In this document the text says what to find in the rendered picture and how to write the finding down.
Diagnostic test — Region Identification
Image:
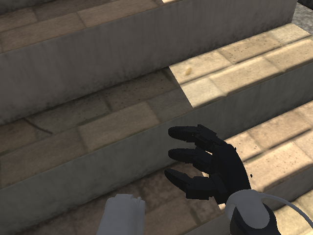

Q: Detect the left robot thigh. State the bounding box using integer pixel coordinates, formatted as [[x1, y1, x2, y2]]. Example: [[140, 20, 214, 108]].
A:
[[96, 194, 146, 235]]

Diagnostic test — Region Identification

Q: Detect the right robot forearm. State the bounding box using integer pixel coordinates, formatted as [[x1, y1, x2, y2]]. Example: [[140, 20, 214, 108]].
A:
[[225, 189, 282, 235]]

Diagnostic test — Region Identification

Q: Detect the right robot hand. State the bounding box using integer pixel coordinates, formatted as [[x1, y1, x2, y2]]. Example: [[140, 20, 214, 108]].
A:
[[164, 124, 252, 205]]

